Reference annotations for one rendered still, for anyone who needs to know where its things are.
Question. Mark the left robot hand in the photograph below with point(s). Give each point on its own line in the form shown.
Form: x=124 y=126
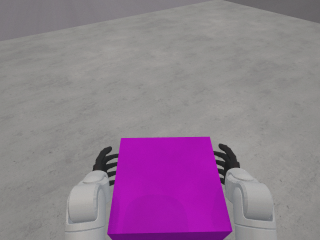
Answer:
x=102 y=159

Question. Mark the carton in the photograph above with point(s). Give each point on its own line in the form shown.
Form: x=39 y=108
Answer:
x=168 y=188

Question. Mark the robot left forearm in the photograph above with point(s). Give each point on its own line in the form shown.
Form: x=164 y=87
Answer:
x=85 y=217

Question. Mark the right robot hand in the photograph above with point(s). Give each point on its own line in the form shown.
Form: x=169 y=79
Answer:
x=229 y=158

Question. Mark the robot right forearm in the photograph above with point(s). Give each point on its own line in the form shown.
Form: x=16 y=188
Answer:
x=253 y=206

